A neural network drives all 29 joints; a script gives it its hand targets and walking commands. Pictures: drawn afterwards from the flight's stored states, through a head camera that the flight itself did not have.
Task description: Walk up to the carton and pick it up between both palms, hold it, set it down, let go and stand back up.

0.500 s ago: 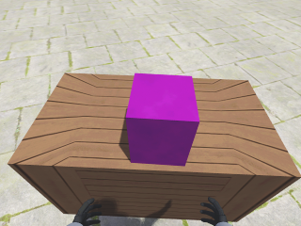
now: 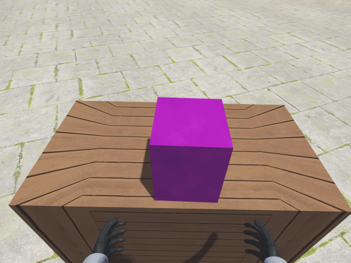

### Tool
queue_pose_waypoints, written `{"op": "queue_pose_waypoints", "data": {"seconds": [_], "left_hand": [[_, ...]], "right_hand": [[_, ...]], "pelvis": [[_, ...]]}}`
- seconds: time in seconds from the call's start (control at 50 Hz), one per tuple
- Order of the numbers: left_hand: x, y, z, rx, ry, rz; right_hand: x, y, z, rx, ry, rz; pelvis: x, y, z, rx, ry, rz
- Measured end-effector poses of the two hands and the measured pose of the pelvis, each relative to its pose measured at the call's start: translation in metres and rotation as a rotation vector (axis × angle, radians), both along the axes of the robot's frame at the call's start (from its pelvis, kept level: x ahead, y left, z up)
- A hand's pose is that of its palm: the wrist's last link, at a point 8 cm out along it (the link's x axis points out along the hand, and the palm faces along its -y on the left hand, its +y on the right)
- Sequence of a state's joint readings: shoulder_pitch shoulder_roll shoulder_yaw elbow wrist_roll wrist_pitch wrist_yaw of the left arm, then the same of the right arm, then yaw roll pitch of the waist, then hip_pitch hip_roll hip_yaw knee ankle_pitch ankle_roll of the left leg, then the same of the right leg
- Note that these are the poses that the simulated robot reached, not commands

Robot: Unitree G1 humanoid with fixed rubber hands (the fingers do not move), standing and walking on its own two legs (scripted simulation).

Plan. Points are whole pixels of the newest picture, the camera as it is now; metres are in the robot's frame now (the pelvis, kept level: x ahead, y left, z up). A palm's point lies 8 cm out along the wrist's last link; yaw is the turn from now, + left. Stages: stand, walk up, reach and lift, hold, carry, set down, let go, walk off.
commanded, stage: reach and lift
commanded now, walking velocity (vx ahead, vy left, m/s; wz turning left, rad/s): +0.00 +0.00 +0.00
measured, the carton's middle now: (187, 150) +0.48 -0.01 -0.01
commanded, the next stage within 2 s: none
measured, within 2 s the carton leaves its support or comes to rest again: neither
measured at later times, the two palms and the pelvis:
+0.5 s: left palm (99, 241) +0.21 +0.20 -0.04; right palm (268, 239) +0.22 -0.19 -0.03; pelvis +0.05 +0.00 +0.01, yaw +0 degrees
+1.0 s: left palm (98, 213) +0.26 +0.21 -0.01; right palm (266, 213) +0.27 -0.19 -0.01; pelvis +0.05 +0.00 +0.01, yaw +0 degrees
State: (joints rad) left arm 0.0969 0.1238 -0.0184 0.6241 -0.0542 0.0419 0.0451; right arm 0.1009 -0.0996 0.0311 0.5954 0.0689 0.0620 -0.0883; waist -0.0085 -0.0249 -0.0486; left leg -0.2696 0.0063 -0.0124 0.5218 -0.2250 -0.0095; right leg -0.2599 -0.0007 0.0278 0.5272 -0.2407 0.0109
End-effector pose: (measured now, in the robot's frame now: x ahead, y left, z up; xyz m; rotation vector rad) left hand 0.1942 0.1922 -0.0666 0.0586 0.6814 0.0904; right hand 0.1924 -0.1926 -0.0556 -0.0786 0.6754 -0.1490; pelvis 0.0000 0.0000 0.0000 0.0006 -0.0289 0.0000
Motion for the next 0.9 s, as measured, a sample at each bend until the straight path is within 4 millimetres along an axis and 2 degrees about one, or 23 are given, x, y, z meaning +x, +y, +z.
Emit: {"op": "queue_pose_waypoints", "data": {"seconds": [0.14,0.34,0.42,0.56,0.7,0.9], "left_hand": [[0.011,0.009,0.005,-0.007,-0.040,0.017],[0.013,0.010,0.020,0.001,-0.149,0.016],[0.012,0.009,0.022,-0.013,-0.179,0.030],[0.026,0.006,0.031,-0.018,-0.292,0.006],[0.040,0.007,0.038,-0.024,-0.356,0.004],[0.056,0.017,0.050,0.007,-0.393,0.011]], "right_hand": [[0.013,0.011,0.007,0.021,-0.028,0.014],[0.018,0.009,0.006,0.036,-0.134,0.042],[0.021,0.007,0.012,0.032,-0.188,0.059],[0.035,-0.002,0.030,0.022,-0.302,0.042],[0.047,0.006,0.038,0.044,-0.368,0.036],[0.061,0.002,0.039,0.051,-0.402,0.021]], "pelvis": [[0.017,0.001,0.004,-0.007,0.012,0.002],[0.040,0.008,0.008,-0.003,0.046,-0.002],[0.046,0.007,0.009,-0.001,0.055,-0.003],[0.050,0.001,0.008,-0.003,0.066,0.000],[0.050,-0.003,0.007,-0.002,0.070,0.005],[0.050,-0.001,0.007,0.000,0.068,-0.002]]}}
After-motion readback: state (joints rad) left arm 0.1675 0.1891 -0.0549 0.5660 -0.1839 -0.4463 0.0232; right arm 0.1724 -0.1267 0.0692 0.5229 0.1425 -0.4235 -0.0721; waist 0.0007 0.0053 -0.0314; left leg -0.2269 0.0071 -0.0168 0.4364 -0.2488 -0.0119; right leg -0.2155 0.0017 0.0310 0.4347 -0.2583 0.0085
